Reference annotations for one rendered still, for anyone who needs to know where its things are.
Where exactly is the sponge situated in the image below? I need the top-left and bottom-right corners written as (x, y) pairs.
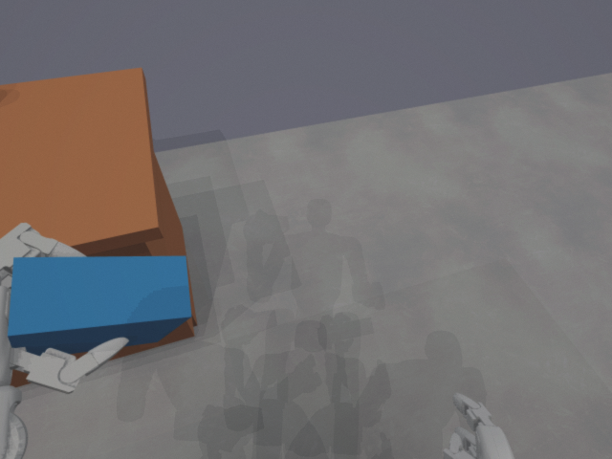
top-left (8, 256), bottom-right (191, 356)

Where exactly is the left robot forearm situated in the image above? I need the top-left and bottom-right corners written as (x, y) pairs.
top-left (0, 385), bottom-right (28, 459)

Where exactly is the robot left hand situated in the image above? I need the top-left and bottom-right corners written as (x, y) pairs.
top-left (0, 223), bottom-right (129, 394)

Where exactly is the robot right hand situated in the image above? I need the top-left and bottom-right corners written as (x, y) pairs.
top-left (444, 393), bottom-right (514, 459)

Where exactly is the table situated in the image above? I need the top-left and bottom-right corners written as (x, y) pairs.
top-left (0, 68), bottom-right (197, 387)

